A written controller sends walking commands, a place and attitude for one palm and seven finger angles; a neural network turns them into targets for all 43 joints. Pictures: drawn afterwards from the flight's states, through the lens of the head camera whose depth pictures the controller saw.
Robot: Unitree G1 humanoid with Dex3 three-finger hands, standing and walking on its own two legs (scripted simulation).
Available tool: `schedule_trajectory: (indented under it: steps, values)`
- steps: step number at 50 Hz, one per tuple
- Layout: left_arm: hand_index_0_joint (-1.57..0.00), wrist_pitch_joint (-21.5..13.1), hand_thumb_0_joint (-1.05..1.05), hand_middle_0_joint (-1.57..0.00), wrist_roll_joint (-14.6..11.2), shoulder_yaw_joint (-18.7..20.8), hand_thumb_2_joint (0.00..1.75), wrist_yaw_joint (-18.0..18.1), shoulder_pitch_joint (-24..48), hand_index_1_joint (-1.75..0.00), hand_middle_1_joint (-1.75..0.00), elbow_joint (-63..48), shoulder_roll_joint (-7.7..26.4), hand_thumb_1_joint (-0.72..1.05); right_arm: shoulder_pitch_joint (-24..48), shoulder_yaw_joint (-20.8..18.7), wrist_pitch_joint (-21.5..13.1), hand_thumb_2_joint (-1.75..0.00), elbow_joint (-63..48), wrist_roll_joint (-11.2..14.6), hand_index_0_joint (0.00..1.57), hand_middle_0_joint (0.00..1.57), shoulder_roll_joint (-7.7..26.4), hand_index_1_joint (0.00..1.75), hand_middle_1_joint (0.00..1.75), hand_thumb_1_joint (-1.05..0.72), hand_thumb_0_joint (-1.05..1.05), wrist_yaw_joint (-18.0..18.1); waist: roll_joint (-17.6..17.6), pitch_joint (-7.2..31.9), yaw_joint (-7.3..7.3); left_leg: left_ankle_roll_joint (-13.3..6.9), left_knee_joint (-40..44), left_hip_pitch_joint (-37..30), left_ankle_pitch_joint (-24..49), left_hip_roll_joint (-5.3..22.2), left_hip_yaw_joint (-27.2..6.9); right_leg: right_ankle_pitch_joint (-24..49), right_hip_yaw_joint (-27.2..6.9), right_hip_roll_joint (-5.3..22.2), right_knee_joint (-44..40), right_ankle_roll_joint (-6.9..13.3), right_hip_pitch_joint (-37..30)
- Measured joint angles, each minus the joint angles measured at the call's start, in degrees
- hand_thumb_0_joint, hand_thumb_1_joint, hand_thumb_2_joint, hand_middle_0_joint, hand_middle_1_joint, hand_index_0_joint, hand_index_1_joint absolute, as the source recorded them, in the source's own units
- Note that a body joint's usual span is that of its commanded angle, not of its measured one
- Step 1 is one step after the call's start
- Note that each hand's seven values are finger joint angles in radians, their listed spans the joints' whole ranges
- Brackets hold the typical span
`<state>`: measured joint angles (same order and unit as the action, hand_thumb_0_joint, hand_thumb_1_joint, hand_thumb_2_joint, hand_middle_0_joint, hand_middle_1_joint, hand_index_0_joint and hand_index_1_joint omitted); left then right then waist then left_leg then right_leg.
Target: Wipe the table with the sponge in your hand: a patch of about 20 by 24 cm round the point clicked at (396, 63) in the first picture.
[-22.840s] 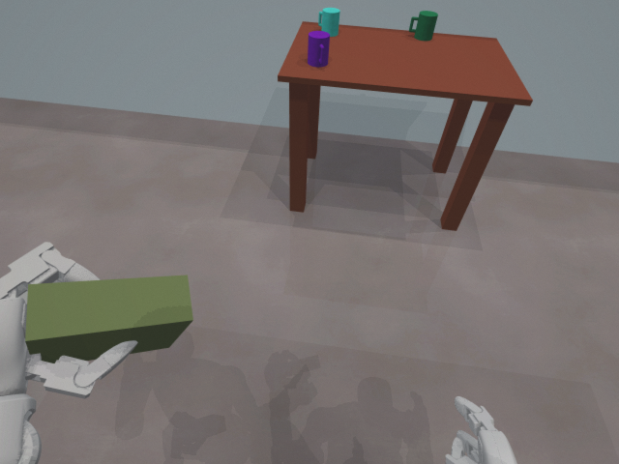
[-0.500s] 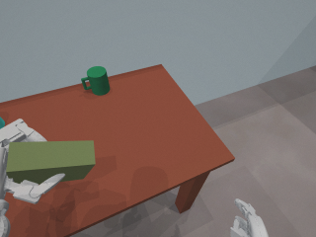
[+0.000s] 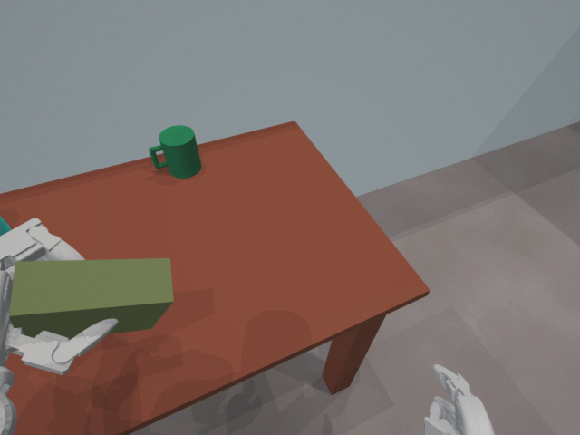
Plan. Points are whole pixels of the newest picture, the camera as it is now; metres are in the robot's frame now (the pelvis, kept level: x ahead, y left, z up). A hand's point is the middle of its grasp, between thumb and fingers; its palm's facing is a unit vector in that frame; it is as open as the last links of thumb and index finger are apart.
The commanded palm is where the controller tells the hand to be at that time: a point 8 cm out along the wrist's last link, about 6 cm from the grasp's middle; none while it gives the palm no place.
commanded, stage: shuffle to correct the standing spot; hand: left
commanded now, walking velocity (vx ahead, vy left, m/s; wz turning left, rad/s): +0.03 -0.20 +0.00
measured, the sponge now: (118, 299) +0.23 +0.20 +0.13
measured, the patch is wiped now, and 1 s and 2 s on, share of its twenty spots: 0.00 0.00 0.00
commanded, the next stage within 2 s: come to a stop and stand still in 0.26 s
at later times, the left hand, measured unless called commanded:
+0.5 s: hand (23, 258) +0.24 +0.28 +0.19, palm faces +0.40 -0.77 -0.49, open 9.1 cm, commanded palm +0.16 +0.27 +0.18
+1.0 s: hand (1, 285) +0.22 +0.30 +0.17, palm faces +0.37 -0.86 -0.36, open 9.1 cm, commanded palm +0.16 +0.33 +0.18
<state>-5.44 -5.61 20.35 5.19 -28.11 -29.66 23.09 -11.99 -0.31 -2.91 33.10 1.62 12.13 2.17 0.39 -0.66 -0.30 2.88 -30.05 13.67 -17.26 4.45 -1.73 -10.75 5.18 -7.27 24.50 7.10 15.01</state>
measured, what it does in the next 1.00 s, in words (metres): shifts its weight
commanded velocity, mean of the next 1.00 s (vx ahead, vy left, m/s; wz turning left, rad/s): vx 0.01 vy -0.07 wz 0.00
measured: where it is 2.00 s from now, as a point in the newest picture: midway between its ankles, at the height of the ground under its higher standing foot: outside the picture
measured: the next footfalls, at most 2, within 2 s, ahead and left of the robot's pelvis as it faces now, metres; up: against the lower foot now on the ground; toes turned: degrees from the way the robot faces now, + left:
none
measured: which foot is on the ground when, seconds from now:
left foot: down 0.00-1.00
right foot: down 0.00-1.00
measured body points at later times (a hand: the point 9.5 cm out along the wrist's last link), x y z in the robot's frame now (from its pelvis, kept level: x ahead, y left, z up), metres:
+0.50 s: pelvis -0.01 +0.00 +0.00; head +0.02 +0.01 +0.45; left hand +0.21 +0.32 +0.21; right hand +0.16 -0.23 -0.08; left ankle -0.01 +0.16 -0.73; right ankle +0.03 -0.03 -0.73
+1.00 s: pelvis +0.00 +0.06 +0.01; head +0.01 +0.06 +0.46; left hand +0.19 +0.34 +0.19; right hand +0.18 -0.16 -0.07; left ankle -0.01 +0.16 -0.73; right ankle +0.03 -0.03 -0.73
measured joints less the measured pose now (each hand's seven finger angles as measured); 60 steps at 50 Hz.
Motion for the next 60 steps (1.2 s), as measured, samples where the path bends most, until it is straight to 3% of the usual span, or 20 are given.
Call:
schedule_trajectory:
  steps: [5,12,20,22,23,25,28,31,33,35,37,39,40,44,49,53,60]
  values:
    - [-0.83,0.10,-0.01,-0.83,-0.12,-0.12,1.06,0.07,-0.17,-1.41,-1.42,0.25,-0.18,-0.43,0.07,0.06,0.13,-0.90,-0.06,0.15,0.20,0.20,-0.07,0.30,0.30,-0.90,0.01,-0.12,0.02,0.33,-0.24,-0.74,-0.45,0.45,-0.31,0.07,0.03,0.09,-0.02,-0.11,-0.06,0.24,0.25]
    - [-0.83,0.20,-0.01,-0.83,0.01,-0.27,1.06,0.05,-0.61,-1.41,-1.42,0.07,0.17,-0.43,-0.04,0.20,0.29,-0.90,-0.09,-0.05,0.20,0.20,-0.19,0.30,0.30,-0.90,0.01,-0.02,-0.24,0.35,-0.40,0.24,0.26,0.01,0.15,0.00,0.07,0.05,-0.07,0.03,-0.14,-0.26,0.07]
    - [-0.83,0.10,-0.01,-0.83,-0.07,-0.06,1.06,0.10,-0.42,-1.41,-1.42,0.14,0.12,-0.43,0.10,0.09,0.20,-0.90,-0.15,0.09,0.20,0.20,-0.02,0.30,0.30,-0.90,0.01,-0.08,0.32,0.32,-0.24,-0.07,-0.12,0.24,-0.13,-0.01,0.07,0.03,-0.06,0.02,-0.12,0.02,0.14]
    - [-0.83,-1.44,-0.01,-0.83,2.87,1.59,1.06,-3.00,6.93,-1.41,-1.41,3.99,4.52,-0.43,-1.37,-1.07,-2.97,-0.90,0.87,-0.68,0.20,0.20,-0.93,0.30,0.30,-0.90,0.01,0.30,-0.89,-1.11,2.73,-0.56,0.75,-0.62,0.32,0.00,0.72,-0.13,-0.58,0.21,0.47,-2.60,0.15]
    - [-0.83,-2.94,-0.01,-0.83,2.65,3.18,1.06,-3.51,10.55,-1.41,-1.41,6.92,6.45,-0.43,-1.70,-1.06,-3.70,-0.90,0.98,-0.71,0.20,0.20,-1.21,0.30,0.30,-0.90,0.01,0.13,-1.63,-1.57,3.53,-0.93,1.00,-0.50,0.68,-0.08,1.06,-0.26,-0.82,0.35,1.25,-3.75,0.84]
    - [-0.83,-4.06,-0.01,-0.83,1.61,6.30,1.06,-2.80,14.50,-1.41,-1.41,11.09,7.36,-0.43,-1.50,-0.84,-4.58,-0.90,0.17,-0.55,0.20,0.20,-0.86,0.30,0.30,-0.90,0.01,-0.60,-2.07,-2.81,3.64,-0.77,0.19,-0.06,0.62,-0.18,2.02,-0.93,-1.59,0.53,3.81,-4.44,2.42]
    - [-0.83,-4.28,-0.01,-0.83,0.98,6.41,1.06,-1.66,13.99,-1.42,-1.42,11.78,3.68,-0.43,-1.70,-1.34,-5.57,-0.90,-1.65,-0.26,0.20,0.21,1.04,0.30,0.30,-0.90,0.01,-1.71,-0.37,-4.10,2.17,-0.62,-2.53,0.89,-0.73,-0.97,2.84,-3.12,-2.29,1.35,8.07,-4.48,4.22]
    - [-0.82,-5.58,-0.01,-0.83,1.10,1.18,1.06,-1.65,7.11,-1.42,-1.42,7.13,-1.27,-0.42,-2.01,-1.93,-6.15,-0.90,-1.14,0.39,0.20,0.20,2.30,0.30,0.30,-0.90,0.01,-2.48,1.83,-4.36,0.34,-3.06,-5.71,1.94,-2.53,-1.96,2.30,-3.28,-2.14,1.71,8.18,-0.81,3.76]
    - [-0.82,-6.82,-0.01,-0.83,1.39,-2.23,1.06,-2.38,2.74,-1.42,-1.42,4.02,-2.56,-0.43,-2.26,-1.84,-6.10,-0.90,0.29,0.31,0.20,0.20,1.58,0.30,0.30,-0.90,0.01,-2.32,1.25,-4.53,-0.09,-3.75,-9.42,3.07,-3.20,-3.22,1.60,-2.55,-2.15,2.13,6.44,-0.59,2.66]
    - [-0.83,-7.99,-0.01,-0.83,1.71,-2.90,1.06,-2.50,-0.25,-1.42,-1.42,2.04,-1.46,-0.43,-2.62,-0.93,-5.97,-0.90,1.73,0.17,0.20,0.20,0.00,0.30,0.30,-0.90,0.01,-1.93,-1.19,-4.22,0.30,-4.01,-10.99,3.71,-3.42,-4.41,1.57,-1.39,-2.69,2.68,4.13,-0.87,1.78]
    - [-0.83,-8.68,-0.01,-0.83,1.72,-1.50,1.06,-1.75,-1.19,-1.41,-1.41,1.23,0.28,-0.43,-3.34,0.16,-6.12,-0.90,2.06,-0.24,0.20,0.20,-1.26,0.30,0.30,-0.90,0.01,-1.29,-3.25,-3.78,0.73,-4.12,-6.53,2.47,-1.33,-4.91,1.43,-0.43,-2.85,3.04,2.22,-0.94,1.07]
    - [-0.83,-9.09,-0.01,-0.83,1.73,0.40,1.06,-0.72,-0.16,-1.41,-1.41,1.20,1.20,-0.43,-3.91,0.72,-7.05,-0.90,1.68,-0.74,0.20,0.20,-1.08,0.30,0.30,-0.90,0.01,-0.74,-2.54,-3.37,1.10,-4.21,0.40,-0.04,2.52,-4.17,0.19,-0.24,-2.05,2.28,1.74,-1.21,0.87]
    - [-0.83,-9.35,-0.01,-0.83,1.74,1.33,1.06,-0.31,1.15,-1.41,-1.41,1.70,1.48,-0.43,-3.58,0.68,-7.49,-0.90,2.01,-0.82,0.20,0.20,-0.99,0.30,0.30,-0.90,0.01,-0.51,-2.16,-3.40,1.25,-3.09,1.62,-0.70,1.65,-3.99,-0.29,-0.54,-1.73,2.19,2.28,-1.49,1.03]
    - [-0.83,-9.22,-0.01,-0.83,1.72,2.87,1.06,0.63,5.97,-1.41,-1.41,4.82,0.32,-0.43,-1.28,0.61,-7.73,-0.90,3.20,-0.46,0.20,0.20,-0.70,0.30,0.30,-0.90,0.01,-0.81,-1.66,-3.21,2.53,-2.87,2.00,-1.73,1.45,-5.11,0.28,-0.32,-2.44,3.30,1.56,-3.01,-0.21]
    - [-0.83,-8.15,-0.01,-0.83,2.35,-0.24,1.06,0.44,5.88,-1.41,-1.42,5.95,-2.51,-0.43,1.03,0.80,-7.73,-0.90,2.06,-0.47,0.20,0.20,-0.51,0.30,0.30,-0.90,0.01,-1.32,-0.60,-1.84,2.36,-4.38,3.68,-3.07,2.32,-6.36,0.85,0.32,-3.13,4.50,0.20,-4.21,-1.43]
    - [-0.83,-7.50,-0.01,-0.83,2.93,-2.44,1.06,-0.45,4.67,-1.42,-1.42,6.38,-2.75,-0.43,2.06,1.53,-7.13,-0.90,0.66,-0.78,0.20,0.20,-1.30,0.30,0.30,-0.90,0.01,-1.20,-1.47,-1.46,2.26,-5.11,4.95,-3.42,3.15,-7.03,0.98,1.07,-3.35,5.16,-1.02,-4.95,-1.83]
    - [-0.83,-7.10,-0.01,-0.83,3.32,-0.93,1.06,-0.55,5.31,-1.41,-1.42,4.19,-1.03,-0.43,1.62,2.40,-7.19,-0.90,-0.83,-1.16,0.20,0.21,-1.98,0.30,0.30,-0.90,0.01,-0.79,-3.47,-3.08,2.86,-5.94,5.48,-3.26,4.01,-7.82,0.62,2.14,-3.02,5.98,-2.34,-5.79,-2.27]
